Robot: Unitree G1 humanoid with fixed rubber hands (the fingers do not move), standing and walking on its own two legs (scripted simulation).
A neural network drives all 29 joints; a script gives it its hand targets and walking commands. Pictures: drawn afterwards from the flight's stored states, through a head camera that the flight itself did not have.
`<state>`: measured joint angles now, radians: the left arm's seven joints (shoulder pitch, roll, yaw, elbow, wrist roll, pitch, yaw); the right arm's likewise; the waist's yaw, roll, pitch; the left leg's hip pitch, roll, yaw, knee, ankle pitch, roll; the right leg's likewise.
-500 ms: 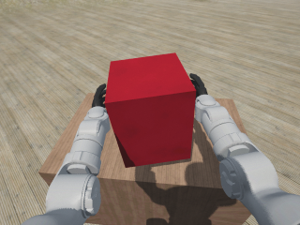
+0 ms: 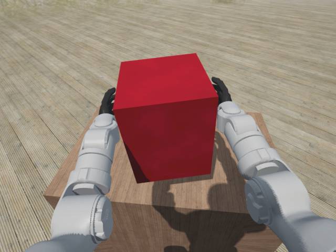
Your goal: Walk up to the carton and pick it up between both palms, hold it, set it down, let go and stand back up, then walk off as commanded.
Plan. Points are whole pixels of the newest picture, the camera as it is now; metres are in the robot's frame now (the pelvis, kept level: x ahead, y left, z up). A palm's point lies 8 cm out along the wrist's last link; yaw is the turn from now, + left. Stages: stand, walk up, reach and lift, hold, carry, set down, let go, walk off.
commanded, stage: reach and lift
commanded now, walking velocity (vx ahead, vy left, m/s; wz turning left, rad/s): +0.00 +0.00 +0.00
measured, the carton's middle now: (166, 118) +0.41 +0.01 +0.14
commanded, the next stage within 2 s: hold in 0.14 s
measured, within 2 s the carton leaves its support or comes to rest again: neither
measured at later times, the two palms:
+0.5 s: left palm (103, 112) +0.38 +0.16 +0.19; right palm (223, 101) +0.39 -0.13 +0.20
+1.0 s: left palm (100, 111) +0.37 +0.16 +0.20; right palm (223, 98) +0.39 -0.12 +0.22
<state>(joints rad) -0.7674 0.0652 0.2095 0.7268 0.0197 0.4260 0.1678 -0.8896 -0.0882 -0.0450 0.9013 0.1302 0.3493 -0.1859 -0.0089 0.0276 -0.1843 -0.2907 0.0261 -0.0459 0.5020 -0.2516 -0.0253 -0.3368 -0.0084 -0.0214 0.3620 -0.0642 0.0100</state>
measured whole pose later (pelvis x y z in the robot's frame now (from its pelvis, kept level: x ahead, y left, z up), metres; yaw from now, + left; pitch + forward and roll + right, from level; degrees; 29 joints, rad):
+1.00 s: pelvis +0.00 +0.00 +0.00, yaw +0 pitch +0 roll -1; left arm -0.76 0.06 0.24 0.57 0.08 0.58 0.12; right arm -0.88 -0.08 -0.05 0.76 0.17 0.48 -0.22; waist -0.01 0.02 -0.18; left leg -0.24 0.03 -0.05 0.50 -0.25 -0.03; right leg -0.29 -0.01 -0.02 0.35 -0.06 0.01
